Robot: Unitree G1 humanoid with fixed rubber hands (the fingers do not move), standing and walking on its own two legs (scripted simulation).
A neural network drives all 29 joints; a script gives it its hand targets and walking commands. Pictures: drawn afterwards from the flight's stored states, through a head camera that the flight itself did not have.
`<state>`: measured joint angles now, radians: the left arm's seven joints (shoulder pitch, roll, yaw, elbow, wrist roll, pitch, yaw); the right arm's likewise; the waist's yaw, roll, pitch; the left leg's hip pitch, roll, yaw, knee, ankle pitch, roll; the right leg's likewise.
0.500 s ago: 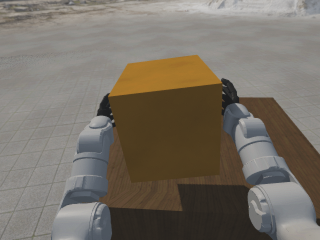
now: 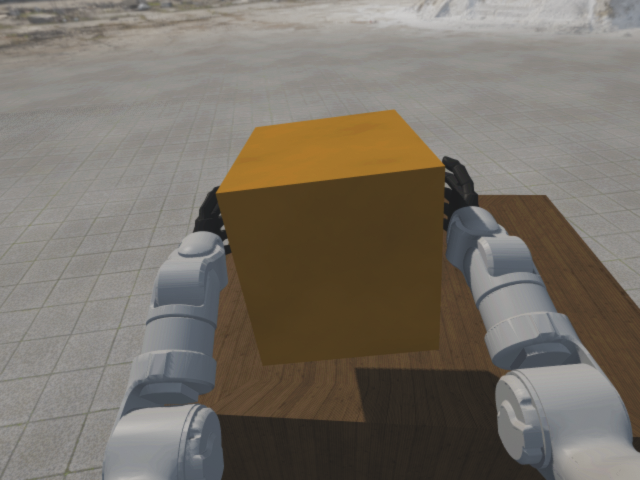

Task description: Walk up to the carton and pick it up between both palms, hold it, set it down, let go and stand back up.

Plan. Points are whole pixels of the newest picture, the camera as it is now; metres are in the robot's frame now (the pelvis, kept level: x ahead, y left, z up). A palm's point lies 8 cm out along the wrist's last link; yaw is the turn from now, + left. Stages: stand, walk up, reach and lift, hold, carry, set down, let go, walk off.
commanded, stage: set down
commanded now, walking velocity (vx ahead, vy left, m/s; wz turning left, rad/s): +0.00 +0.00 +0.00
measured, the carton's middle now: (335, 224) +0.44 -0.01 +0.17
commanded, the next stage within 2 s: none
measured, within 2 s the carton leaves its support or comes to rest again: neither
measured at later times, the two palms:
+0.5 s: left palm (203, 247) +0.40 +0.17 +0.17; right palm (435, 218) +0.41 -0.14 +0.19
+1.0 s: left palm (224, 248) +0.43 +0.15 +0.14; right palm (445, 245) +0.41 -0.16 +0.14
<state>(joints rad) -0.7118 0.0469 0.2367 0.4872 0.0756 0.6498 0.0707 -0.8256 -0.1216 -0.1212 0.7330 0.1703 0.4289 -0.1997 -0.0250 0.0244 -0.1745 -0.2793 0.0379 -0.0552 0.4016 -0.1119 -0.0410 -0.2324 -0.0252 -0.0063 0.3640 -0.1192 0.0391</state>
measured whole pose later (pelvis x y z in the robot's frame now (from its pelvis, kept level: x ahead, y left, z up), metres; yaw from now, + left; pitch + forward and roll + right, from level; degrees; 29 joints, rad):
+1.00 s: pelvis +0.04 +0.00 +0.01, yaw +0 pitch -1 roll -1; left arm -0.68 0.04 0.22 0.56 0.18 0.37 0.00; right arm -0.63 -0.01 -0.20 0.69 0.06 0.08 -0.20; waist -0.04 -0.05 -0.04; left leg -0.20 0.04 -0.06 0.36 -0.14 -0.04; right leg -0.14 -0.03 -0.01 0.29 -0.14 0.04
